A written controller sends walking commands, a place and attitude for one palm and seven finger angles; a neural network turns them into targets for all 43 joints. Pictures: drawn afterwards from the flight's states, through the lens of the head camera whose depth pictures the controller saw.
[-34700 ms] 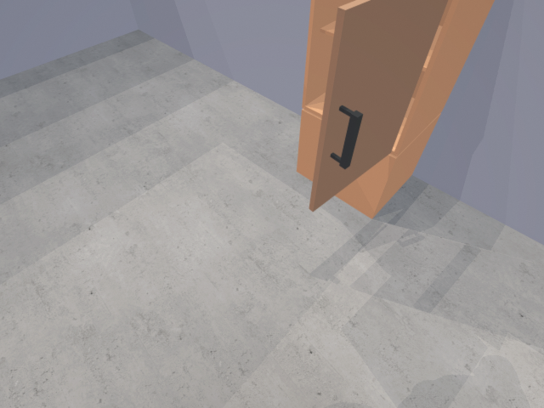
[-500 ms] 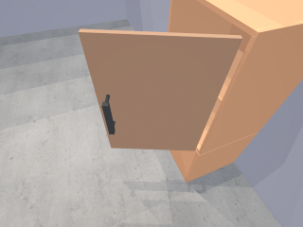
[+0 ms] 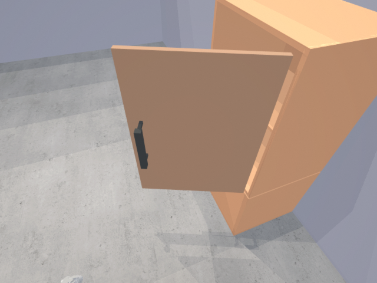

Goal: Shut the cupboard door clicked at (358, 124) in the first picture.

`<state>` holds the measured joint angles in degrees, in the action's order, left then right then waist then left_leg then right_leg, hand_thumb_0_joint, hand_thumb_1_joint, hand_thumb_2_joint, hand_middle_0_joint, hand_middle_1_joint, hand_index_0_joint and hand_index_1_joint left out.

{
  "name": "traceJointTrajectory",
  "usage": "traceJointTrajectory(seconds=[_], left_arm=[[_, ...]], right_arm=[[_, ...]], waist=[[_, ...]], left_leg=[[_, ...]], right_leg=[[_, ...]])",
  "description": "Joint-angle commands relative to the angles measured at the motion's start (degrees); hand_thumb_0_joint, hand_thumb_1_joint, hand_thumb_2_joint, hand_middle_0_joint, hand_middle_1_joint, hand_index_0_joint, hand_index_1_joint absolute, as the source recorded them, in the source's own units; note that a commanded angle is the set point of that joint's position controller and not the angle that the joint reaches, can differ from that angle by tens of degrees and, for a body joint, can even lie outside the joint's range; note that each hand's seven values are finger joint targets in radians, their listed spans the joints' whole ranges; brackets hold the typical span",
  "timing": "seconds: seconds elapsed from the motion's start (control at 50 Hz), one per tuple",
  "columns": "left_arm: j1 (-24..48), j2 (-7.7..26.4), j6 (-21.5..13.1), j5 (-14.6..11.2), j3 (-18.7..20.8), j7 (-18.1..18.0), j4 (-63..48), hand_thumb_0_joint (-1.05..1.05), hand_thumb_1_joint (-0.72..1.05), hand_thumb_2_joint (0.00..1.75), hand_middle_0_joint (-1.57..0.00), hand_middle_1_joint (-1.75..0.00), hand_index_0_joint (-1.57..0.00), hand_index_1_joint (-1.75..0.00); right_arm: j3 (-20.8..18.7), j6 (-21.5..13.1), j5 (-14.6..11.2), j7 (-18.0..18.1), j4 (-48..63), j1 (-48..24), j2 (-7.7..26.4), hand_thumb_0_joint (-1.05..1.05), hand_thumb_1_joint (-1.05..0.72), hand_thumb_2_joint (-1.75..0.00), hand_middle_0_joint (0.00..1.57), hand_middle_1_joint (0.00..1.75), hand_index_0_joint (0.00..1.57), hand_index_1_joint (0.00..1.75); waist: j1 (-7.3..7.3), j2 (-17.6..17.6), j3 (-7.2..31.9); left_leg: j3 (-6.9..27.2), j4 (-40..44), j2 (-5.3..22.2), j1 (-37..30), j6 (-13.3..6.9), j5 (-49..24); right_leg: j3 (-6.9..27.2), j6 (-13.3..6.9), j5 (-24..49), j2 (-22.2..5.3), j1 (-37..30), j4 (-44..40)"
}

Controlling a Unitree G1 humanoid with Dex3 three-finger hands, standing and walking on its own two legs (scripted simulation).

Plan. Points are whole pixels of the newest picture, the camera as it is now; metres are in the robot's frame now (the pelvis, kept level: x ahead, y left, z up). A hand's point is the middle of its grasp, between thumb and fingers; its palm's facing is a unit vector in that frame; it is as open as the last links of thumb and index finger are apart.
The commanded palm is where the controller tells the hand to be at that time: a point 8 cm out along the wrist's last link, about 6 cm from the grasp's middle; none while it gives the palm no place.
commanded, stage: shuffle to correct the standing spot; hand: left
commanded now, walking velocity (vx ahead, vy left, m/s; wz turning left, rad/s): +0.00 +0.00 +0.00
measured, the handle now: (142, 145) +0.52 +0.18 -0.06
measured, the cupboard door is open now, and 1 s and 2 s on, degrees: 66 66 66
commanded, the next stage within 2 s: come to a stop and stand still in 0.38 s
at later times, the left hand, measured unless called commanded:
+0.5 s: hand out of the picture +0.01 +0.17 -0.19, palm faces +0.00 -0.99 -0.15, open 7.4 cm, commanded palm none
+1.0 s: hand out of the picture +0.09 +0.20 -0.18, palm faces +0.00 -0.97 -0.24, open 7.3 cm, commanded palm none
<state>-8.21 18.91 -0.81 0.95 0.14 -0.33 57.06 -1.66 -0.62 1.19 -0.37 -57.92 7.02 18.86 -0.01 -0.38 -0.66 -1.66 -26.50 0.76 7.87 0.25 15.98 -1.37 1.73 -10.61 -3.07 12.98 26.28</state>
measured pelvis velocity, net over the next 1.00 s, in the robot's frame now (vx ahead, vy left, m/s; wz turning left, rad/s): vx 0.05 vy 0.01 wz -0.04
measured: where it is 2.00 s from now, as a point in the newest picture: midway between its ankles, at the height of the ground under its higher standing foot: outside the picture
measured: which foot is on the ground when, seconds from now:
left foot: down 0.00-1.00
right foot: down 0.00-1.00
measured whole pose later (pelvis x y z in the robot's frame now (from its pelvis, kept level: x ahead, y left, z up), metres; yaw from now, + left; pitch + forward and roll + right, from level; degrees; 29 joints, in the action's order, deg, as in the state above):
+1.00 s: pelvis +0.05 +0.01 -0.01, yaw -2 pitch -2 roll +0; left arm -14.1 10.8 1.1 1.4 2.4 -2.6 57.3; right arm -3.5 0.6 0.7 2.5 -59.4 10.2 8.6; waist -0.1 -0.5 -4.7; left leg -7.3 -32.3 1.6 11.4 -1.7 19.0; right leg -1.6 2.5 -16.8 -3.3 12.3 31.1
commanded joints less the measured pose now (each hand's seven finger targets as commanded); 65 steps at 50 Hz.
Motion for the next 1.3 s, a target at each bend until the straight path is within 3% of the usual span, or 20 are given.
traceJointTrajectory(seconds=[0.0, 0.08, 0.14, 0.24, 0.32, 0.36, 0.42, 0.48, 0.5, 0.52, 0.56, 0.58, 0.6, 0.64, 0.68, 0.74, 0.9, 1.02, 1.12, 1.28], left_arm=[[1.82, 9.86, -0.98, -0.04, 2.04, -0.59, -3.15, 0.00, 0.90, 0.90, -0.20, -0.30, -0.20, -0.30], [-2.90, 3.45, 0.35, -0.05, 0.31, -0.86, -0.42, 0.00, 0.90, 0.90, -0.20, -0.30, -0.20, -0.30], [-4.68, 4.03, 0.94, 0.30, 0.77, -0.66, -0.03, 0.00, 0.90, 0.90, -0.20, -0.30, -0.20, -0.30], [-8.57, 2.37, 0.20, 0.03, 1.24, -0.53, 0.80, 0.00, 0.90, 0.90, -0.20, -0.30, -0.20, -0.30], [-10.48, -0.59, -0.03, 0.12, 1.30, -0.54, 1.35, 0.00, 0.90, 0.90, -0.20, -0.30, -0.20, -0.30], [-11.57, -2.76, -0.19, 0.35, 1.27, -0.46, 1.43, 0.00, 0.90, 0.90, -0.20, -0.30, -0.20, -0.30], [-14.11, -4.88, -0.81, 0.42, 1.44, -0.49, 2.18, 0.00, 0.90, 0.90, -0.20, -0.30, -0.20, -0.30], [-20.99, -4.12, -1.23, 0.27, 2.42, -0.95, 4.88, 0.00, 0.90, 0.90, -0.20, -0.30, -0.20, -0.30], [-24.59, -2.56, -1.38, 0.25, 3.18, -1.56, 6.20, 0.00, 0.90, 0.90, -0.20, -0.30, -0.20, -0.30], [-27.12, -1.58, -1.49, 0.07, 3.52, -2.16, 7.20, 0.00, 0.90, 0.90, -0.20, -0.30, -0.20, -0.30], [-23.39, -3.57, -1.19, 0.39, 2.82, -3.02, 6.66, 0.00, 0.90, 0.90, -0.20, -0.30, -0.20, -0.30], [-20.29, -3.79, -0.84, 0.51, 2.61, -3.26, 5.61, 0.00, 0.90, 0.90, -0.20, -0.30, -0.20, -0.30], [-15.92, -3.95, -0.46, 0.18, 2.41, -3.31, 4.24, 0.00, 0.90, 0.90, -0.20, -0.30, -0.20, -0.30], [-13.45, -5.97, 0.05, -0.77, 2.30, -3.19, 1.70, 0.00, 0.90, 0.90, -0.20, -0.30, -0.20, -0.30], [-13.84, -7.46, 0.86, -0.27, 2.03, -3.55, 1.98, 0.00, 0.90, 0.90, -0.20, -0.30, -0.20, -0.30], [-13.89, -7.83, 1.46, -0.15, 2.08, -3.26, 1.94, 0.00, 0.90, 0.90, -0.20, -0.30, -0.20, -0.30], [-13.41, -4.73, 1.51, 0.53, 3.22, -2.54, -0.69, 0.00, 0.90, 0.90, -0.20, -0.30, -0.20, -0.30], [-9.57, -3.56, 1.14, 0.32, 2.35, -2.28, -1.87, 0.00, 0.90, 0.90, -0.20, -0.30, -0.20, -0.30], [-8.14, -3.22, 0.99, 0.31, 1.66, -2.03, -1.22, 0.00, 0.90, 0.90, -0.20, -0.30, -0.20, -0.30], [-10.85, -3.44, 0.68, 0.50, 1.73, -1.96, 0.63, 0.00, 0.90, 0.90, -0.20, -0.30, -0.20, -0.30]], right_arm=[[-1.27, -1.41, -0.19, 0.54, 2.80, -1.96, 9.57, 0.00, -0.90, -0.90, 0.20, 0.30, 0.20, 0.30], [0.55, -0.02, 0.15, 0.18, 0.31, 2.36, 2.82, 0.00, -0.90, -0.90, 0.20, 0.30, 0.20, 0.30], [0.19, 0.66, 0.39, 0.13, -0.44, 3.97, 3.34, 0.00, -0.90, -0.90, 0.20, 0.30, 0.20, 0.30], [0.07, -0.04, -0.04, 0.51, -1.76, 7.36, 1.34, 0.00, -0.90, -0.90, 0.20, 0.30, 0.20, 0.30], [-0.64, -0.57, -0.35, 1.00, -3.36, 11.09, 0.66, 0.00, -0.90, -0.90, 0.20, 0.30, 0.20, 0.30], [-1.21, -0.84, -0.33, 1.39, -3.94, 13.02, 1.01, 0.00, -0.90, -0.90, 0.20, 0.30, 0.20, 0.30], [-1.58, -1.58, -0.37, 2.25, -4.98, 15.54, -0.41, 0.00, -0.90, -0.90, 0.20, 0.30, 0.20, 0.30], [-1.18, -1.95, -0.66, 2.72, -4.77, 14.47, -3.58, 0.00, -0.90, -0.90, 0.20, 0.30, 0.20, 0.30], [-0.68, -2.01, -0.79, 2.78, -3.94, 13.52, -5.74, 0.00, -0.90, -0.90, 0.20, 0.30, 0.20, 0.30], [-0.58, -1.66, -1.06, 2.89, -3.17, 11.91, -7.36, 0.00, -0.90, -0.90, 0.20, 0.30, 0.20, 0.30], [-0.60, -0.84, -1.65, 3.30, -2.74, 10.22, -8.46, 0.00, -0.90, -0.90, 0.20, 0.30, 0.20, 0.30], [-0.67, -0.60, -1.85, 3.15, -3.59, 11.57, -9.40, 0.00, -0.90, -0.90, 0.20, 0.30, 0.20, 0.30], [-0.73, -0.66, -1.99, 2.99, -5.11, 14.88, -9.15, 0.00, -0.90, -0.90, 0.20, 0.30, 0.20, 0.30], [-1.72, -1.50, -1.24, 3.64, -6.81, 19.31, -4.16, 0.00, -0.90, -0.90, 0.20, 0.30, 0.20, 0.30], [-1.75, -0.93, -1.01, 3.51, -6.01, 15.64, -3.57, 0.00, -0.90, -0.90, 0.20, 0.30, 0.20, 0.30], [-1.86, -0.52, -0.83, 3.99, -4.59, 13.71, -4.16, 0.00, -0.90, -0.90, 0.20, 0.30, 0.20, 0.30], [-3.10, 0.78, -0.55, 3.65, -0.47, 10.00, -3.79, 0.00, -0.90, -0.90, 0.20, 0.30, 0.20, 0.30], [-2.13, 0.64, -0.51, 2.28, -0.03, 7.02, -4.69, 0.00, -0.90, -0.90, 0.20, 0.30, 0.20, 0.30], [-1.40, 0.83, -0.44, 1.45, -1.15, 7.08, -4.65, 0.00, -0.90, -0.90, 0.20, 0.30, 0.20, 0.30], [-1.12, 0.96, -0.18, 0.97, -3.41, 11.10, -4.98, 0.00, -0.90, -0.90, 0.20, 0.30, 0.20, 0.30]], waist=[[0.00, 0.94, 0.59], [-0.03, -0.58, 0.21], [0.01, -1.35, -4.69], [-0.04, -1.85, -5.61], [-0.81, 4.53, -7.47], [-0.70, 6.94, -8.83], [-0.19, 5.81, -6.44], [2.17, -1.92, -4.42], [3.06, -8.58, -3.38], [3.28, -13.45, -2.36], [1.77, -10.06, -2.86], [0.33, -7.57, -2.84], [-2.31, -4.15, -1.88], [-2.19, 6.08, 2.04], [-0.75, 9.23, -0.08], [-0.52, 9.29, -4.10], [-0.36, -1.13, 1.73], [-0.22, -0.91, 1.08], [-0.16, -2.37, -4.84], [-0.12, -0.88, -5.84]], left_leg=[[5.17, 7.64, 5.19, 4.75, -1.98, -4.53], [4.33, 8.45, 4.59, 5.41, -0.87, 6.10], [4.55, 8.70, 4.22, 8.96, -1.05, 15.69], [3.43, 5.26, 4.09, 8.18, -1.67, 11.46], [6.77, 9.09, 7.12, 7.25, -3.21, 15.26], [9.82, 11.05, 9.99, 6.66, -4.94, 13.66], [8.68, 5.79, 11.16, 1.79, -6.40, -5.21], [0.17, -7.28, 5.27, 9.88, -3.48, -11.71], [-3.65, -14.19, 1.96, 16.28, -1.58, -7.11], [-4.61, -19.59, 0.65, 19.61, -0.20, 7.86], [-1.09, -18.85, 2.37, 17.66, 0.37, 15.40], [-1.56, -12.09, 2.82, 13.55, 0.35, 12.26], [-1.15, -1.77, 3.26, 5.46, 0.22, -1.03], [4.17, -0.49, 10.38, -5.41, -2.79, -44.52], [4.59, 0.07, 13.14, -3.33, -5.99, -51.62], [4.62, 0.14, 12.57, -3.97, -6.11, -57.93], [-0.12, -3.37, 7.26, 0.14, -2.56, -29.02], [0.53, 1.59, 6.35, 2.77, -1.70, -12.97], [1.50, 6.93, 5.60, 5.93, -1.43, 0.71], [2.24, 9.78, 4.77, 8.27, -1.53, 9.46]], right_leg=[[4.81, -2.84, -0.26, -4.23, -2.95, -6.07], [4.40, -1.50, -10.70, -3.76, -2.26, -6.95], [5.06, -1.88, -19.22, -3.22, 1.71, -7.04], [6.17, -3.42, -16.23, -3.35, 2.02, -5.65], [2.28, -3.40, -13.66, -0.88, 4.37, 0.02], [-1.05, -3.04, -8.61, 0.82, 5.40, 5.17], [-2.07, -3.47, -1.78, 0.89, 5.09, 7.59], [4.18, -6.14, 11.79, -3.04, -6.99, 4.09], [10.57, -8.25, 24.28, -8.10, -13.49, 1.61], [15.50, -11.24, 37.59, -13.19, -16.21, -0.77], [12.94, -13.14, 49.36, -14.24, -13.06, -0.19], [10.09, -11.71, 47.13, -13.13, -9.97, 0.86], [6.42, -8.82, 40.63, -9.96, -5.10, 4.13], [-0.88, -1.77, 16.97, -1.59, 0.32, 8.01], [-1.16, -0.75, -1.67, 0.17, -0.46, 6.77], [-1.59, -1.01, -3.97, -0.18, 2.57, 7.07], [2.54, -3.17, 25.89, -4.20, -3.29, 4.11], [3.84, -2.75, 13.49, -4.15, -2.32, -0.29], [4.68, -2.28, -3.90, -3.63, 1.39, -6.41], [4.67, -2.06, -14.27, -3.09, 2.91, -9.86]])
